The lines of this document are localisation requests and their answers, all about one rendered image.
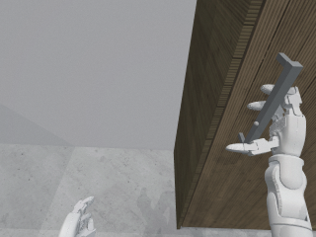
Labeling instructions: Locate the handle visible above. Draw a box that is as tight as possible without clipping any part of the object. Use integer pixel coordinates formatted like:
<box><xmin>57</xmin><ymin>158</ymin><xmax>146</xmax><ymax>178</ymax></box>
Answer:
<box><xmin>238</xmin><ymin>52</ymin><xmax>303</xmax><ymax>155</ymax></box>

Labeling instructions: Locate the robot left hand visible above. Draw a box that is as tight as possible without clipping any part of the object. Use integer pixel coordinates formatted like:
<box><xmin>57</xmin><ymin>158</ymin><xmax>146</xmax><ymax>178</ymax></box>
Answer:
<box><xmin>57</xmin><ymin>196</ymin><xmax>96</xmax><ymax>237</ymax></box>

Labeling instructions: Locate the robot right hand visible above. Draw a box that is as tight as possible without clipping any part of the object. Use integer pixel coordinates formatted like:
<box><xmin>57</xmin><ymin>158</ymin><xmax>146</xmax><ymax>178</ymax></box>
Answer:
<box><xmin>225</xmin><ymin>84</ymin><xmax>306</xmax><ymax>157</ymax></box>

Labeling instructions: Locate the wardrobe door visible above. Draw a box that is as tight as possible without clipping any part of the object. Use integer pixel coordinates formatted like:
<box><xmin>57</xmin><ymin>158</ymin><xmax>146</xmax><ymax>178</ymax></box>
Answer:
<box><xmin>182</xmin><ymin>0</ymin><xmax>316</xmax><ymax>230</ymax></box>

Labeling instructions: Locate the robot right forearm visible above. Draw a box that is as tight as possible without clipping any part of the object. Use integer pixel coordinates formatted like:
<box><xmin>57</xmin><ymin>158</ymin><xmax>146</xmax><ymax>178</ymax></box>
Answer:
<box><xmin>265</xmin><ymin>154</ymin><xmax>314</xmax><ymax>237</ymax></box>

